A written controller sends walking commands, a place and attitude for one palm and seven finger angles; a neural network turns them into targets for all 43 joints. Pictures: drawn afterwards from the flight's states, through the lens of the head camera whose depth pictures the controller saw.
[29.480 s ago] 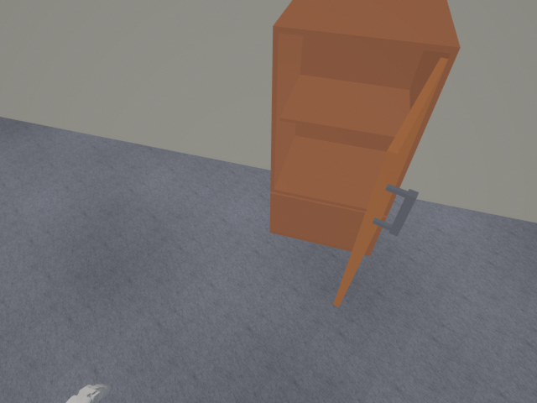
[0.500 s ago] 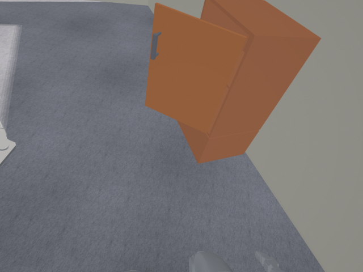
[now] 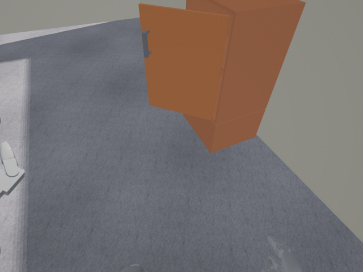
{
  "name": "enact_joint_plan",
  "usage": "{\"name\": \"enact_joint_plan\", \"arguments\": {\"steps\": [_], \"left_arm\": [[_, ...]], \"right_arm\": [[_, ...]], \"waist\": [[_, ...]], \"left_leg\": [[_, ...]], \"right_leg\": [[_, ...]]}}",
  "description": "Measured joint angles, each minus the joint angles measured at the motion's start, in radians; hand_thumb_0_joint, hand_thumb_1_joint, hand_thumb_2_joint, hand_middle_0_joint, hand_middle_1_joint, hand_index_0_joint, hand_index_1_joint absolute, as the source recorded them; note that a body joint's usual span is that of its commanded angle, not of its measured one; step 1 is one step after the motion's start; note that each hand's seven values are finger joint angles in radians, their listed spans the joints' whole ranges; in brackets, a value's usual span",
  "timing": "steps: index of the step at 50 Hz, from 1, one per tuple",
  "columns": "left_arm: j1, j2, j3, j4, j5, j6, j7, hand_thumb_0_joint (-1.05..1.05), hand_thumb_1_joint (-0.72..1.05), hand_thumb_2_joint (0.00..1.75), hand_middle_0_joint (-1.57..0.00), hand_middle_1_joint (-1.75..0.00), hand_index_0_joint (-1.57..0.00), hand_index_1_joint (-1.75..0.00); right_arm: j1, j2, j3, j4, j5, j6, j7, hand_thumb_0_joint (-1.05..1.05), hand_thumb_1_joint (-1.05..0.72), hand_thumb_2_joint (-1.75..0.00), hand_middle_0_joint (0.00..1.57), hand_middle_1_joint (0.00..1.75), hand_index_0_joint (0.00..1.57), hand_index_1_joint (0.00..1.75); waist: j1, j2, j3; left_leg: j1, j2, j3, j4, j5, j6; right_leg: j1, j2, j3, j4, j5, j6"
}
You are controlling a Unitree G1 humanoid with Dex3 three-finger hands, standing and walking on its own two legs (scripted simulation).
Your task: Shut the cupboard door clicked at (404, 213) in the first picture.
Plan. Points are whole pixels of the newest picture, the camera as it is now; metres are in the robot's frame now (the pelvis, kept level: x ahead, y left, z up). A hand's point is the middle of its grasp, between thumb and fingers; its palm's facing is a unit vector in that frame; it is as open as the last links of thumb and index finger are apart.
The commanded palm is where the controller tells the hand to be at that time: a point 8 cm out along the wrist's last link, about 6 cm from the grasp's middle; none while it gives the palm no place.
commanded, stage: stop stepping back and stand still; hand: left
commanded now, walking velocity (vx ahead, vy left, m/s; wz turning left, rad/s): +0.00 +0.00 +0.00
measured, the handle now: (147, 43) +1.15 +0.17 +0.00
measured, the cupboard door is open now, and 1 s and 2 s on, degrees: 45 45 45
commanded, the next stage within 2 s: let the arm hang, fingers relaxed in 0.48 s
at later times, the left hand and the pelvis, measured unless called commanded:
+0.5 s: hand (36, 169) +0.23 +0.23 +0.20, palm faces +0.38 -0.82 -0.42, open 7.5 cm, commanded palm +0.15 +0.29 +0.22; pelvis +0.03 -0.01 +0.03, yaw +3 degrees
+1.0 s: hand out of the picture +0.01 +0.20 -0.14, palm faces +0.08 -0.98 -0.16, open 7.0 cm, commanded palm none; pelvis +0.00 +0.02 +0.04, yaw +4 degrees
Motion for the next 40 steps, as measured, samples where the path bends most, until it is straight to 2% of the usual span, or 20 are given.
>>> {"name": "enact_joint_plan", "arguments": {"steps": [2, 3, 5, 7, 9, 12, 13, 14, 16, 18, 20, 22, 23, 25, 29, 30, 31, 35, 38, 40], "left_arm": [[0.047, 0.036, -0.002, -0.058, 0.006, -0.008, -0.014, 0.02, 0.89, 0.90, -0.21, -0.30, -0.21, -0.30], [0.085, 0.050, 0.000, -0.094, 0.005, -0.016, -0.018, 0.02, 0.88, 0.90, -0.21, -0.30, -0.21, -0.30], [0.171, 0.060, 0.018, -0.157, 0.005, -0.039, -0.019, 0.02, 0.88, 0.90, -0.21, -0.30, -0.22, -0.30], [0.249, 0.064, 0.058, -0.189, 0.006, -0.067, -0.009, 0.02, 0.88, 0.90, -0.22, -0.30, -0.22, -0.30], [0.276, 0.075, 0.097, -0.168, 0.011, -0.092, 0.008, 0.01, 0.88, 0.90, -0.22, -0.30, -0.22, -0.30], [0.209, 0.070, 0.103, -0.054, 0.019, -0.096, 0.029, 0.01, 0.88, 0.90, -0.22, -0.30, -0.22, -0.30], [0.175, 0.056, 0.093, -0.008, 0.018, -0.086, 0.034, 0.01, 0.88, 0.90, -0.22, -0.30, -0.22, -0.30], [0.138, 0.040, 0.080, 0.038, 0.016, -0.071, 0.038, 0.01, 0.88, 0.90, -0.21, -0.30, -0.22, -0.30], [0.058, -0.001, 0.041, 0.124, 0.012, -0.028, 0.041, 0.01, 0.88, 0.90, -0.21, -0.30, -0.21, -0.30], [0.018, -0.042, -0.007, 0.156, 0.017, 0.015, 0.038, 0.01, 0.89, 0.90, -0.21, -0.30, -0.21, -0.30], [0.021, -0.068, -0.055, 0.114, 0.025, 0.040, 0.026, 0.02, 0.89, 0.90, -0.20, -0.30, -0.21, -0.30], [0.057, -0.075, -0.088, 0.023, 0.031, 0.033, 0.012, 0.02, 0.89, 0.90, -0.20, -0.30, -0.21, -0.30], [0.084, -0.064, -0.094, -0.031, 0.031, 0.020, 0.007, 0.02, 0.89, 0.90, -0.21, -0.30, -0.21, -0.30], [0.143, -0.020, -0.078, -0.126, 0.027, -0.018, 0.002, 0.02, 0.89, 0.90, -0.21, -0.30, -0.21, -0.30], [0.229, 0.083, 0.035, -0.176, 0.019, -0.082, 0.012, 0.02, 0.88, 0.90, -0.22, -0.30, -0.22, -0.30], [0.199, 0.097, 0.022, -0.112, 0.037, -0.095, 0.000, 0.01, 0.88, 0.90, -0.22, -0.30, -0.22, -0.30], [0.140, 0.097, -0.026, -0.011, 0.054, -0.079, -0.026, 0.01, 0.88, 0.90, -0.22, -0.30, -0.22, -0.30], [-0.052, 0.001, -0.231, 0.479, 0.077, 0.105, -0.105, 0.00, 0.89, 0.90, -0.20, -0.30, -0.21, -0.30], [-0.117, -0.066, -0.322, 0.792, 0.081, 0.183, -0.133, 0.00, 0.90, 0.90, -0.20, -0.30, -0.20, -0.30], [-0.141, -0.123, -0.378, 0.961, 0.080, 0.211, -0.143, 0.01, 0.90, 0.90, -0.20, -0.30, -0.20, -0.30]], "right_arm": [[0.000, 0.019, 0.006, -0.021, 0.007, 0.004, 0.015, 0.01, -0.91, -0.90, 0.20, 0.29, 0.20, 0.29], [0.010, 0.023, 0.007, -0.021, 0.010, 0.010, 0.021, 0.01, -0.91, -0.90, 0.20, 0.30, 0.20, 0.29], [0.034, 0.021, 0.005, -0.003, 0.014, 0.012, 0.028, 0.01, -0.91, -0.90, 0.20, 0.30, 0.21, 0.29], [0.055, 0.015, 0.003, 0.015, 0.013, 0.011, 0.027, 0.01, -0.91, -0.90, 0.20, 0.30, 0.21, 0.29], [0.067, 0.006, 0.001, 0.023, 0.010, 0.005, 0.017, 0.01, -0.91, -0.90, 0.20, 0.30, 0.21, 0.30], [0.064, -0.022, -0.008, 0.028, 0.008, -0.012, 0.001, 0.01, -0.91, -0.90, 0.20, 0.30, 0.21, 0.30], [0.056, -0.036, -0.012, 0.029, 0.009, -0.016, -0.002, 0.01, -0.91, -0.90, 0.20, 0.30, 0.21, 0.30], [0.040, -0.046, -0.018, 0.031, 0.011, -0.015, -0.005, 0.01, -0.91, -0.90, 0.20, 0.30, 0.21, 0.30], [-0.002, -0.047, -0.028, 0.037, 0.019, -0.001, -0.005, 0.01, -0.91, -0.90, 0.20, 0.30, 0.21, 0.30], [-0.028, -0.039, -0.024, 0.027, 0.017, -0.001, 0.000, 0.01, -0.91, -0.90, 0.20, 0.30, 0.21, 0.29], [-0.042, -0.025, -0.011, 0.005, 0.016, -0.012, 0.006, 0.01, -0.91, -0.90, 0.20, 0.30, 0.20, 0.29], [-0.055, -0.013, 0.005, -0.023, 0.017, -0.024, 0.012, 0.01, -0.91, -0.90, 0.20, 0.30, 0.20, 0.29], [-0.061, -0.009, 0.010, -0.038, 0.017, -0.025, 0.015, 0.01, -0.91, -0.90, 0.20, 0.30, 0.20, 0.29], [-0.065, -0.002, 0.012, -0.063, 0.019, -0.019, 0.020, 0.01, -0.91, -0.90, 0.20, 0.30, 0.21, 0.29], [-0.046, -0.011, 0.002, -0.079, 0.025, 0.021, 0.014, 0.01, -0.91, -0.90, 0.20, 0.30, 0.21, 0.29], [-0.041, -0.030, -0.007, -0.057, 0.024, 0.005, 0.028, 0.01, -0.91, -0.90, 0.20, 0.30, 0.21, 0.29], [-0.040, -0.062, -0.014, -0.027, 0.020, -0.007, 0.046, 0.01, -0.91, -0.90, 0.20, 0.30, 0.20, 0.29], [-0.049, -0.160, -0.023, 0.067, 0.006, 0.009, 0.071, 0.01, -0.91, -0.90, 0.20, 0.30, 0.20, 0.29], [-0.054, -0.160, -0.012, 0.112, -0.002, 0.039, 0.070, 0.01, -0.91, -0.90, 0.20, 0.30, 0.20, 0.29], [-0.050, -0.146, -0.004, 0.133, -0.009, 0.056, 0.071, 0.01, -0.91, -0.90, 0.20, 0.29, 0.20, 0.29]], "waist": [[-0.014, 0.013, 0.031], [-0.015, 0.016, 0.031], [0.015, 0.019, 0.014], [0.054, 0.018, -0.012], [0.084, 0.014, -0.028], [0.100, 0.032, -0.037], [0.101, 0.047, -0.039], [0.098, 0.058, -0.040], [0.091, 0.046, -0.028], [0.078, 0.033, -0.023], [0.061, 0.015, -0.026], [0.045, 0.007, -0.024], [0.035, 0.006, -0.022], [0.024, 0.003, -0.019], [0.037, 0.009, -0.037], [0.043, 0.027, -0.050], [0.051, 0.058, -0.058], [0.056, 0.150, -0.094], [0.056, 0.114, -0.098], [0.045, 0.097, -0.059]], "left_leg": [[-0.036, 0.006, -0.030, 0.045, -0.097, 0.003], [-0.064, -0.006, -0.046, 0.120, -0.149, 0.003], [-0.101, -0.034, -0.055, 0.280, -0.159, 0.006], [-0.095, -0.049, -0.027, 0.323, -0.147, 0.003], [-0.045, -0.058, 0.015, 0.216, -0.139, 0.007], [0.074, -0.075, 0.062, -0.045, -0.043, 0.031], [0.123, -0.076, 0.070, -0.135, 0.013, 0.044], [0.156, -0.080, 0.071, -0.186, -0.022, 0.060], [0.170, -0.096, 0.078, -0.188, -0.064, 0.077], [0.180, -0.099, 0.075, -0.191, -0.055, 0.074], [0.176, -0.095, 0.064, -0.195, -0.046, 0.067], [0.157, -0.075, 0.052, -0.191, -0.044, 0.057], [0.147, -0.064, 0.044, -0.189, -0.043, 0.052], [0.127, -0.049, 0.029, -0.172, -0.040, 0.046], [0.144, -0.049, 0.006, -0.189, -0.056, 0.037], [0.136, -0.052, 0.003, -0.186, -0.032, 0.040], [0.126, -0.055, -0.004, -0.172, 0.004, 0.047], [0.124, -0.083, -0.003, -0.149, -0.044, 0.079], [0.108, -0.113, 0.026, -0.144, -0.078, 0.086], [0.120, -0.112, 0.029, -0.157, -0.057, 0.088]], "right_leg": [[-0.002, 0.011, -0.039, -0.041, 0.063, -0.015], [0.000, 0.012, -0.058, -0.057, 0.077, -0.022], [0.016, 0.015, -0.064, -0.125, 0.109, -0.028], [0.036, 0.016, -0.045, -0.215, 0.156, -0.025], [0.054, 0.008, -0.029, -0.286, 0.191, -0.024], [0.069, -0.005, -0.032, -0.315, 0.196, -0.010], [0.064, -0.003, -0.036, -0.295, 0.185, -0.003], [0.050, -0.004, -0.037, -0.257, 0.170, 0.009], [0.019, -0.019, -0.014, -0.170, 0.168, 0.051], [0.027, -0.018, -0.001, -0.169, 0.173, 0.065], [0.063, -0.010, -0.010, -0.243, 0.160, 0.049], [0.078, 0.014, -0.022, -0.312, 0.174, -0.003], [0.077, 0.026, -0.028, -0.331, 0.193, -0.017], [0.078, 0.044, -0.033, -0.358, 0.215, -0.022], [0.092, 0.054, -0.013, -0.385, 0.224, -0.015], [0.076, 0.050, -0.019, -0.365, 0.230, -0.008], [0.056, 0.046, -0.029, -0.326, 0.243, 0.002], [0.015, 0.015, -0.037, -0.226, 0.260, 0.038], [0.034, -0.014, -0.009, -0.282, 0.149, 0.030], [0.032, -0.015, -0.008, -0.274, 0.187, 0.031]]}}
